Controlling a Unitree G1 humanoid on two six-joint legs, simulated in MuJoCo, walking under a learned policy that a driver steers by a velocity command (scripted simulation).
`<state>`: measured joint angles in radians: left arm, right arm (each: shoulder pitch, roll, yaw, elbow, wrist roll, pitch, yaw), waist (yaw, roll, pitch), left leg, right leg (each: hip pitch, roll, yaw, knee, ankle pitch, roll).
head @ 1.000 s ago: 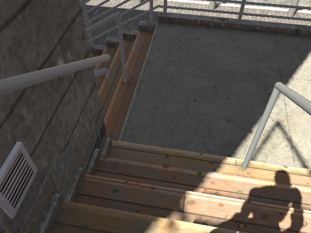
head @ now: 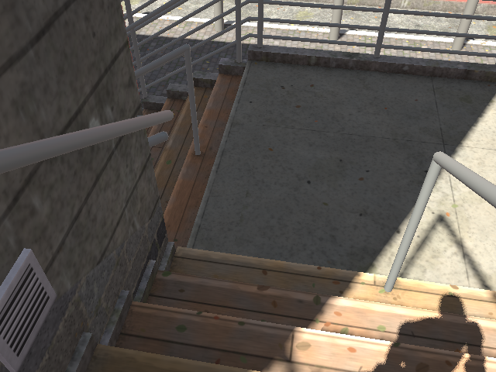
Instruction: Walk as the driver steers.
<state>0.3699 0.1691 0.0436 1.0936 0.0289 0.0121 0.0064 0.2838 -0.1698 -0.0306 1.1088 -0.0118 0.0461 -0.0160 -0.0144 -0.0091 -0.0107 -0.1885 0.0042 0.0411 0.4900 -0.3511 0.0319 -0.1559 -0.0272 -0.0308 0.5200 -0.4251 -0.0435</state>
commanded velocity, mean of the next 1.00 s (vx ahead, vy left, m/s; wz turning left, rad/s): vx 0.44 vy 0.00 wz -0.02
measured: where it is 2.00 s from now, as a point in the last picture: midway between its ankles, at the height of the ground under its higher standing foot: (248, 325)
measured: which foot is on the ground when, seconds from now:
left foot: down 0.00-0.06, up 0.08-0.34, down 0.36-0.86, up 0.88-1.00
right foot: down 0.00-0.52, up 0.54-0.84, down 0.86-1.00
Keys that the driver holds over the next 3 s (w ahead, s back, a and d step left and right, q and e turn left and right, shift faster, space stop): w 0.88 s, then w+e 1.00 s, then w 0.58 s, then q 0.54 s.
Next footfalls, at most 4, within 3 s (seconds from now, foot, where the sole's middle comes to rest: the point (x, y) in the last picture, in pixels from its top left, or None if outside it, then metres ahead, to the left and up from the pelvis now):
0.36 left None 0.27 0.19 -0.93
0.86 right None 0.59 -0.01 -1.12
1.18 left None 0.67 0.21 -1.12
1.54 right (268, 353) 0.85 -0.06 -1.30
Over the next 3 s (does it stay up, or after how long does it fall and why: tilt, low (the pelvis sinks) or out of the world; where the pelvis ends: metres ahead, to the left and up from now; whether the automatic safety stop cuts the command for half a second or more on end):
stays up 1.43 -0.23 -0.91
